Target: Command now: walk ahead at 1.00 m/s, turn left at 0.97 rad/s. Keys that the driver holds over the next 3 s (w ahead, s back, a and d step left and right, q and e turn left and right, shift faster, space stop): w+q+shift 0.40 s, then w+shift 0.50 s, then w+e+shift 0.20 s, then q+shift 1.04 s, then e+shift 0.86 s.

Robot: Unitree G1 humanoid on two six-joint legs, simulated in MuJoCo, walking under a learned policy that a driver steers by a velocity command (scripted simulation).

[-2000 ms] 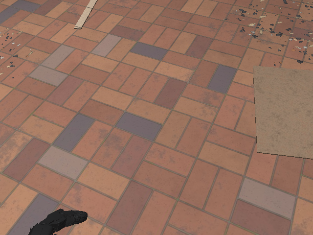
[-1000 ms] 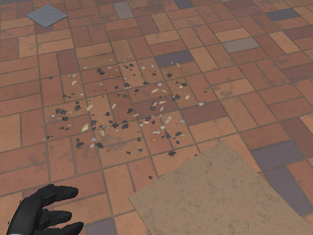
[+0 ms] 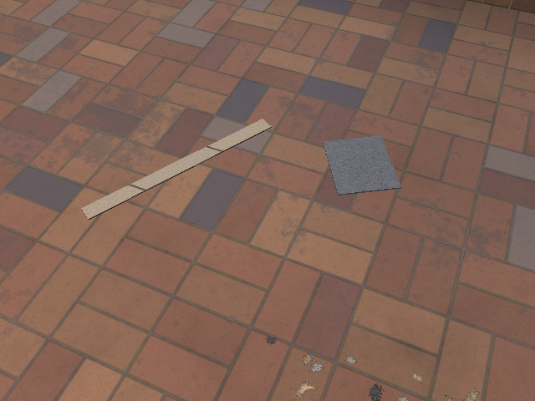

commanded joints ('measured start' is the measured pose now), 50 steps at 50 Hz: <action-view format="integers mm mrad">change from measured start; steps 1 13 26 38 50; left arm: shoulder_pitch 188 268 -5 454 228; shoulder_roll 54 201 50 265 97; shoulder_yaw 27 59 -8 86 54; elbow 42 129 -111 22 132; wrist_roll -15 -29 12 0 -55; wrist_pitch -21 -34 23 9 -47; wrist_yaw -6 3 -35 9 -40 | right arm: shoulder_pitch -110 -307 29 87 -315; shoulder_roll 17 7 -58 -29 57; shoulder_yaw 22 53 -1 13 99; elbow -137 -238 -58 -5 -208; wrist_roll -20 -12 6 -15 -31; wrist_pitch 18 28 -55 -64 -47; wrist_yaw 36 72 -28 -32 45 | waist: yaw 70 -31 73 274 23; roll -134 -134 -105 -143 -70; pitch -28 25 71 -321 124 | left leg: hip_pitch -389 -95 35 27 -227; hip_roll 143 -12 116 31 161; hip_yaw -25 274 -304 -54 46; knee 38 -511 -1125 -27 -510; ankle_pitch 46 246 258 600 319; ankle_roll -17 80 240 19 -86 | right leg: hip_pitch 326 401 -253 654 29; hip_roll -261 -197 -135 -189 -82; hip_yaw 294 -240 65 287 212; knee -317 -212 485 20 -517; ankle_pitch -78 1231 -75 -292 91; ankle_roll -116 -24 36 -183 -238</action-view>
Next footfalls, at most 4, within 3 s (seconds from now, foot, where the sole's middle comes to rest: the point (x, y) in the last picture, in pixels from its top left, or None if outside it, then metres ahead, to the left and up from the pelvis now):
0.34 left None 0.46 0.09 -0.77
0.74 right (227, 242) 0.93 0.13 -0.77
1.18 left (102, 187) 1.16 0.54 -0.77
1.56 right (124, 121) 1.47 0.51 -0.77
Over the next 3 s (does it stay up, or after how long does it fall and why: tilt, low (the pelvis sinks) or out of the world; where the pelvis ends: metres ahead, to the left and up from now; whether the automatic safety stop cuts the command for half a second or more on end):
stays up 1.27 0.56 0.01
